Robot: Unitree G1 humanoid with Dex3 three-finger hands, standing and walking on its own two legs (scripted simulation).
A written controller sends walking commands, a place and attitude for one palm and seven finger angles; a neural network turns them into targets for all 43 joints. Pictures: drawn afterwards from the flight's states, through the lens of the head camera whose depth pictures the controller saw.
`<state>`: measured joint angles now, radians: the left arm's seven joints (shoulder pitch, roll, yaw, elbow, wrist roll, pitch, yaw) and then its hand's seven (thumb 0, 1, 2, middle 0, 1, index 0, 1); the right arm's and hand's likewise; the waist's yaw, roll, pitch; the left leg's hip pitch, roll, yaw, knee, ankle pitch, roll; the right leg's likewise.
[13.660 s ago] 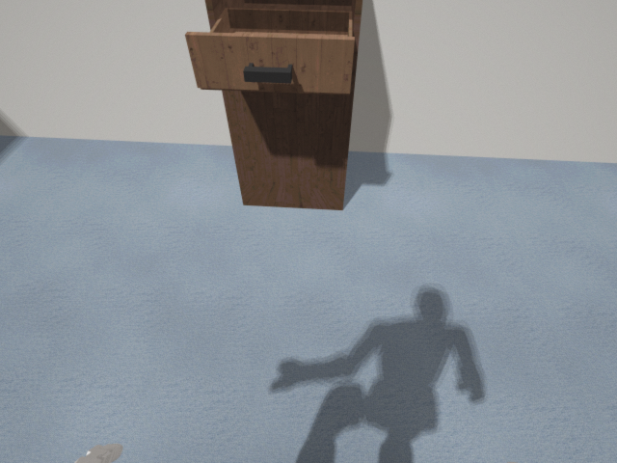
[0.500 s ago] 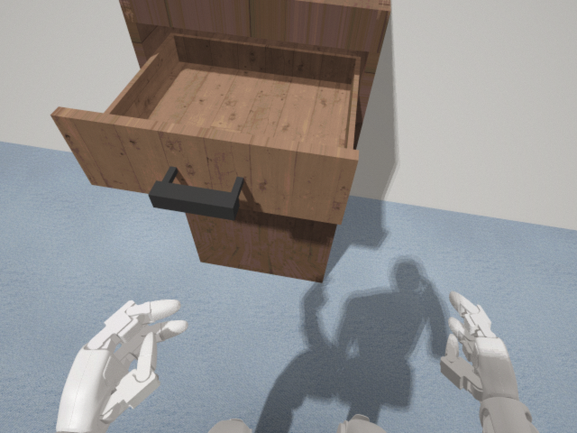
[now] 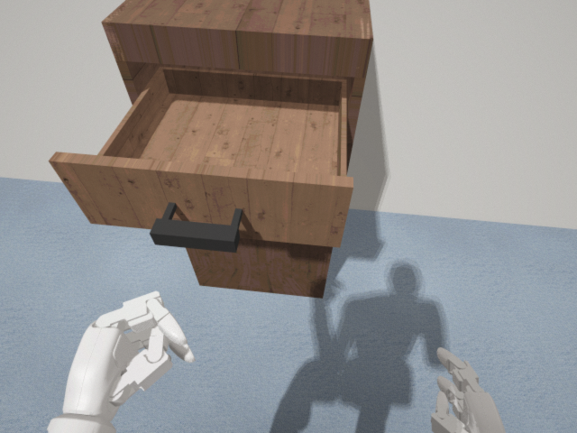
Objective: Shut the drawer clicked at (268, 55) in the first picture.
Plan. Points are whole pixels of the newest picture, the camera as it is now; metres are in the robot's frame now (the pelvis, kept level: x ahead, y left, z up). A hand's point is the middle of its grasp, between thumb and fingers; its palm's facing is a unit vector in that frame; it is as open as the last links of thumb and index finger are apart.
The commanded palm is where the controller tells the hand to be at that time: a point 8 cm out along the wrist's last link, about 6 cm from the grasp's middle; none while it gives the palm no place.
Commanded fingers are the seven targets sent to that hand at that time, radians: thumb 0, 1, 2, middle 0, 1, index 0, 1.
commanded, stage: raise the hand and make a fist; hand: left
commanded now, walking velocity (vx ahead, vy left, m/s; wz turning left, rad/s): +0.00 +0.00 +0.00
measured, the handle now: (200, 223) +0.38 +0.16 +0.08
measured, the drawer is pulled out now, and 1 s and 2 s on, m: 0.28 0.28 0.28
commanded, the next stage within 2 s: bring the fist close to the handle in 0.88 s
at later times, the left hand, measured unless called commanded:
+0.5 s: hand (155, 319) +0.20 +0.14 +0.17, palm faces -0.01 -0.99 -0.10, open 3.2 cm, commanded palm +0.16 +0.19 +0.18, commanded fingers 0.00 0.90 0.90 -1.40 -1.60 -1.40 -1.60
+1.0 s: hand (154, 323) +0.19 +0.14 +0.17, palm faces +0.02 -0.99 -0.11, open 3.3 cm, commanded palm +0.16 +0.19 +0.17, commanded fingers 0.00 0.90 0.90 -1.40 -1.60 -1.40 -1.60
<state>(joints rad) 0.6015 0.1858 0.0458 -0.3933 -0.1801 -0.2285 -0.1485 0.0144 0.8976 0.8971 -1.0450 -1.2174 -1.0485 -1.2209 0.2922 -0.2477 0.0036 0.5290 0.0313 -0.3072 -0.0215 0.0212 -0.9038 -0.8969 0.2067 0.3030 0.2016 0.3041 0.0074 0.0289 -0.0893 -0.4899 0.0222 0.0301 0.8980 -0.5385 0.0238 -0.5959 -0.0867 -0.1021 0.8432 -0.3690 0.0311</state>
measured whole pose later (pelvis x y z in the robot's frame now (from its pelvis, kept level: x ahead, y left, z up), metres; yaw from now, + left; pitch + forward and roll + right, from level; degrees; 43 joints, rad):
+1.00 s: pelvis +0.01 -0.02 +0.03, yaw +0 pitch -1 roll -1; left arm 0.47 0.22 0.15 -0.45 -0.24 0.00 -0.20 0.01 0.89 0.90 -1.40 -1.60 -1.40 -1.60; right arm 0.25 -0.24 0.06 0.59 0.06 -0.36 -0.06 0.02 -0.90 -0.90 0.21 0.30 0.20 0.30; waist 0.05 0.06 -0.06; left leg -0.20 0.04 0.02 0.64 -0.43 -0.01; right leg -0.32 -0.05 -0.12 0.62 -0.29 0.00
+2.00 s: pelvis -0.01 -0.01 +0.01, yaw +0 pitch +8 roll +0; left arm 0.11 0.15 0.06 0.11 -0.16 -0.29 -0.14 0.01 0.90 0.90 -1.40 -1.60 -1.40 -1.60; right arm 0.25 -0.24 0.03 0.60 0.01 -0.26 -0.02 0.02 -0.90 -0.90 0.21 0.30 0.20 0.30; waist 0.00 0.03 -0.05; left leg -0.44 0.02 0.04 0.77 -0.46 0.00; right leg -0.57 -0.08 -0.09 0.76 -0.32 0.01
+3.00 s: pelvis -0.02 -0.03 +0.01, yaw +0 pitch +9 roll +1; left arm -0.18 0.20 0.12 0.42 -0.17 -0.34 -0.16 -0.03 0.82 0.91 -1.40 -1.60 -1.40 -1.60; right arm 0.25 -0.26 0.02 0.63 0.03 -0.17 -0.03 0.02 -0.91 -0.90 0.21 0.30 0.20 0.30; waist -0.02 0.03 -0.04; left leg -0.49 0.02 0.03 0.79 -0.45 -0.01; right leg -0.62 -0.08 -0.10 0.78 -0.31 -0.01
